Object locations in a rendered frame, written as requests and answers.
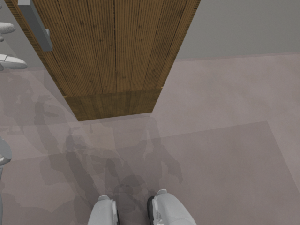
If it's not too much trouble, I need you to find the robot right shin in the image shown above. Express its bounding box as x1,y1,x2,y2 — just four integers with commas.
153,189,167,225

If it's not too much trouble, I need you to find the left robot upper arm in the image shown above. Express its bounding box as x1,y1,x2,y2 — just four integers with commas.
0,136,12,225

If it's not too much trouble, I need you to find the right robot thigh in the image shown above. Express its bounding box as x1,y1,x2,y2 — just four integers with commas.
152,193,197,225

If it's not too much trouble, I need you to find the cupboard door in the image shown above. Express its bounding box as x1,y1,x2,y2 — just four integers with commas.
11,0,198,97

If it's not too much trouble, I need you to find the handle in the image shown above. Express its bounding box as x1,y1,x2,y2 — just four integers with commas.
18,0,53,52

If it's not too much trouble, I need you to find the left robot hand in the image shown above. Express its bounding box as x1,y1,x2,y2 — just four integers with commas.
0,3,28,71

